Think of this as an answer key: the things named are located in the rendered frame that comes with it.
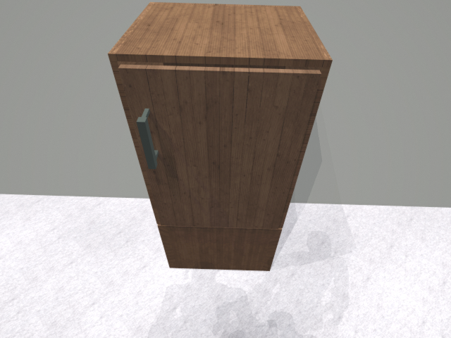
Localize cupboard door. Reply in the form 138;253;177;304
118;64;321;229

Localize handle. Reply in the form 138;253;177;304
137;108;159;169

